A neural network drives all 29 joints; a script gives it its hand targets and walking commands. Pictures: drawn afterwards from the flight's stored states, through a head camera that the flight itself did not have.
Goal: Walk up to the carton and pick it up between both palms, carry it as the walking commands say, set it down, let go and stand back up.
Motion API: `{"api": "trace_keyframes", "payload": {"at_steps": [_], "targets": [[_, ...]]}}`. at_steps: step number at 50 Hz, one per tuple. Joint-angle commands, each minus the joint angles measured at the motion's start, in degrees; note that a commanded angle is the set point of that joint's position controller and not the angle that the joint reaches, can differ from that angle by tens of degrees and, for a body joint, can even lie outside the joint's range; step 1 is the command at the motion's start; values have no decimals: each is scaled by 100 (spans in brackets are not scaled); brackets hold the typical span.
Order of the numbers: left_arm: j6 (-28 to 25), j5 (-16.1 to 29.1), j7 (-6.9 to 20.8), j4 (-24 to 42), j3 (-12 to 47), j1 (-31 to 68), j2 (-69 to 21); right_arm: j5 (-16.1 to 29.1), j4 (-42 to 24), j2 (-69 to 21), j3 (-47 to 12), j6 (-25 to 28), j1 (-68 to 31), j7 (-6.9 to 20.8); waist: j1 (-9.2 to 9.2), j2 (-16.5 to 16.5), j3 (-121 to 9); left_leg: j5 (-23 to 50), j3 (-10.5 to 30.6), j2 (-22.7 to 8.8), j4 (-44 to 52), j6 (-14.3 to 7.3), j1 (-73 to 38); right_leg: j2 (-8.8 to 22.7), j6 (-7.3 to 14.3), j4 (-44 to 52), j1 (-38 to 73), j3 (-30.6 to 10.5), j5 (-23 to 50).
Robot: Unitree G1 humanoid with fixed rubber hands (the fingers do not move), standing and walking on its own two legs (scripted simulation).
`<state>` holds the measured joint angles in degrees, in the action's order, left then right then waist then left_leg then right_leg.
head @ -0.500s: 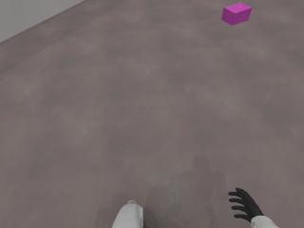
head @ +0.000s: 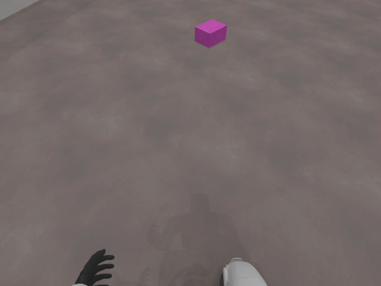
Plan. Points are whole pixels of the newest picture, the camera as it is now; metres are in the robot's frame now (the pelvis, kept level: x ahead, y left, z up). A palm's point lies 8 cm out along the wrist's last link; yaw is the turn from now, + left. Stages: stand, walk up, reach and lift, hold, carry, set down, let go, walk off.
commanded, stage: walk up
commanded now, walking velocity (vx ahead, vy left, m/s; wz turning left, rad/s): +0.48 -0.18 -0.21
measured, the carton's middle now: (210, 33) +2.55 -0.40 -0.70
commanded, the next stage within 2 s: none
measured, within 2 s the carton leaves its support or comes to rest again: neither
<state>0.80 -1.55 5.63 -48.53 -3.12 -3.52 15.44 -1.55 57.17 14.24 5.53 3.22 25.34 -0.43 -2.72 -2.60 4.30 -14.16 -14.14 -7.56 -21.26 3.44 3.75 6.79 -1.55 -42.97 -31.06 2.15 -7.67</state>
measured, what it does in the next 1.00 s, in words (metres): walks ahead: right foot, then left foot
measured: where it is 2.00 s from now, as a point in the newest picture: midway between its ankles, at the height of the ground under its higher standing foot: (204, 157)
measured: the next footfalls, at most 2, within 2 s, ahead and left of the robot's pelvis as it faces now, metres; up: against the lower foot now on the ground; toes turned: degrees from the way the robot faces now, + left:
right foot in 0.10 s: +0.20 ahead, -0.17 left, +0.00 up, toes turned -8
left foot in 0.60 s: +0.45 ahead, +0.08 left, +0.00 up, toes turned +6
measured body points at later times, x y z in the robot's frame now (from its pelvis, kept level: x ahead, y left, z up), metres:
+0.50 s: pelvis +0.24 -0.05 +0.00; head +0.26 -0.06 +0.45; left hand +0.16 +0.20 -0.13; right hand +0.41 -0.28 -0.12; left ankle +0.38 +0.10 -0.70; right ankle +0.16 -0.16 -0.74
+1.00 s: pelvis +0.46 -0.05 +0.01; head +0.49 -0.02 +0.45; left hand +0.61 +0.16 -0.15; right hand +0.35 -0.28 -0.12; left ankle +0.41 +0.07 -0.74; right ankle +0.58 -0.24 -0.69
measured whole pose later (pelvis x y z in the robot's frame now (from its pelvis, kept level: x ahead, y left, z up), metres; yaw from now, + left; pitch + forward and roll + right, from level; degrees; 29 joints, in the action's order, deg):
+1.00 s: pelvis +0.46 -0.05 +0.01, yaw -4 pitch -1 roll -1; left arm 0.3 -1.6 4.2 -56.4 -2.6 -4.7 12.7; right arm -1.4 60.8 8.9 3.6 4.3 28.1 -0.4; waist -3.6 -2.9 3.6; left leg -15.0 -9.3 -5.6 -16.9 1.7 0.4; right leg 6.5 -2.6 -41.7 -31.0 3.2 -3.5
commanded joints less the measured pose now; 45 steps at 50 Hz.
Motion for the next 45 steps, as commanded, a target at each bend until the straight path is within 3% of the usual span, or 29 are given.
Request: {"api": "trace_keyframes", "payload": {"at_steps": [1, 2, 3, 4, 5, 6, 7, 8, 9, 10, 11, 13, 14, 18, 21, 24, 27, 28, 29, 30, 31, 32, 33, 35, 37, 40, 45], "targets": [[-77, 53, 35, 138, 38, 50, 127, 6, -512, 970, 177, 82, -443, 18, 299, 1335, 327, -174, 589, -1166, 1306, -534, 917, -57, 24, 692, 957, 179, 50], [-148, 28, -32, 48, 11, -38, 200, 15, -539, 933, 119, 68, -422, 75, 274, 1512, 226, -425, 487, -1068, 1150, -557, 843, -149, 61, 833, 1130, 320, -138], [-194, -2, -89, -44, -14, -181, 254, 18, -536, 937, 88, 27, -396, 107, 328, 1452, 144, -639, 393, -969, 874, -549, 888, -245, 112, 1003, 1423, 493, -181], [-236, -25, -147, -169, -71, -418, 381, 0, -536, 901, 48, 0, -303, 135, 419, 1019, -48, -412, 310, -852, 259, -523, 1014, -313, 220, 1182, 1973, 599, -314], [-292, -54, -218, -449, -161, -1106, 566, -30, -540, 828, 3, -22, -225, 158, 632, 282, -517, -67, 191, -566, -1053, -478, 1219, -380, 365, 1406, 2870, 553, -569], [-360, -120, -304, -738, -335, -2128, 1000, -71, -712, 706, -49, -12, -362, 175, 1014, -880, -1040, -599, 243, -274, -2937, -358, 2022, 321, 529, 1787, 3760, -548, -1403], [-340, -107, -400, -712, -434, -2471, 1542, 18, -1001, 236, -216, 7, -289, 185, 1081, -2268, -1138, -2079, 562, 431, -4568, -170, 3501, 1747, 1086, 3288, 4110, -3496, -2818], [-318, -43, -429, -672, -381, -2035, 1463, -38, -879, 348, -178, -4, -451, 136, 814, -1425, -961, -1775, 1227, 67, -5108, -256, 3715, 1812, 1211, 3463, 3755, -3544, -3376], [-373, -63, -458, -553, -327, -1588, 1236, -27, -818, 447, -130, 37, -637, 125, 656, -941, -589, -1072, 1425, -165, -5163, -284, 3749, 1632, 1180, 3373, 3329, -3074, -2834], [-458, -77, -469, -545, -235, -1274, 891, 5, -698, 428, -84, 63, -647, 126, 483, -357, -312, -530, 1475, -327, -4922, -263, 3568, 1410, 1032, 3225, 2984, -2400, -1642], [-538, -57, -492, -577, -187, -1179, 662, 21, -606, 360, -66, 39, -571, 146, 381, -137, -261, -234, 1484, -410, -4614, -229, 3365, 1267, 894, 3076, 2803, -1930, -461], [-661, -2, -504, -693, -138, -1316, 463, 23, -533, 247, -57, -79, -531, 195, 319, -428, -423, -120, 1310, -295, -4392, -185, 3018, 1051, 794, 2911, 2704, -1260, 908], [-691, 5, -504, -750, -132, -1468, 436, 7, -589, 210, -68, -136, -724, 215, 363, -556, -434, -40, 1253, -258, -4273, -160, 3042, 1002, 811, 2907, 2698, -1108, 1102], [-687, 10, -522, -849, -120, -1889, 391, -33, -862, 129, -121, -255, -1681, 309, 506, -520, -139, 622, 1150, -201, -3575, -6, 3402, 996, 885, 3253, 2635, -982, 763], [-641, 26, -510, -892, -97, -1926, 317, 31, -981, 72, -197, -227, -2303, 361, 482, -755, 64, 934, 1007, -76, -2448, 42, 2945, 604, 839, 3575, 2347, -463, -31], [-603, 10, -528, -1009, -88, -2285, 457, 34, -992, 94, -248, -192, -2732, 354, 523, -523, 207, 883, 710, 94, -1755, 60, 2560, 701, 924, 3637, 2389, -413, 287], [-548, 7, -565, -1108, -112, -2407, 559, 51, -910, 123, -260, -86, -2540, 302, 451, -488, 126, 518, 667, 177, -1250, -36, 2113, 751, 832, 3203, 2678, -439, 625], [-528, 32, -573, -1127, -115, -2391, 585, 50, -815, 168, -238, -42, -2255, 268, 343, -431, -28, 451, 590, 217, -985, -83, 1639, 663, 771, 2834, 2679, -383, 806], [-483, 86, -573, -1171, -103, -2397, 524, 30, -581, 276, -163, 2, -1609, 218, 135, -165, -377, 498, 467, 290, -627, -167, 731, 353, 674, 1962, 2522, -144, 925], [-444, 114, -574, -1158, -75, -2401, 336, -70, -242, 758, 64, 48, -524, 92, -195, 397, -1025, 325, 1043, -130, -622, -302, -790, -31, 546, 371, 1685, 135, 357], [-461, 100, -543, -942, -10, -2282, -42, -156, -51, 1516, 249, 60, 392, -26, -368, 1785, -1319, -154, 3601, -1887, 299, -535, -1715, -696, 284, -1349, 23, 210, -2067], [-446, 91, -551, -944, -99, -2453, 157, 52, -112, 1824, 287, 11, 348, -48, -190, 1851, -1579, -312, 5087, -2599, 935, -838, -1617, -602, 295, -2498, -500, -522, -2399], [-413, 70, -542, -1099, -123, -2272, 254, 82, -177, 1458, 133, -12, -144, -17, 44, 1122, -1164, -546, 4504, -2275, 906, -906, -951, -254, 324, -2828, -518, -815, -1839], [-410, -2, -449, -1223, -88, -2088, -39, 32, -233, 625, -92, 43, -966, 17, 317, 974, -405, -193, 2926, -1471, 946, -729, 157, 18, 314, -2579, -241, -690, -881], [-275, -64, -376, -1259, -109, -1988, -133, 51, -139, 328, -152, 131, -893, 26, 426, 1102, -186, 1111, 2065, -1078, 894, -558, 563, -33, 205, -2343, 134, -390, -444], [-115, -71, -294, -1141, -76, -1468, -153, 70, 26, 375, -132, 204, -435, 30, 394, 1134, -170, 2052, 1606, -1040, 832, -612, 507, -50, 20, -2010, -22, -194, -62], [-71, -37, -165, -703, 22, -403, -220, 33, 119, 397, -67, 198, 109, -9, 169, 1154, 202, 1152, 1409, -1015, 1175, -714, 287, 49, -100, -789, -425, -23, 487]]}}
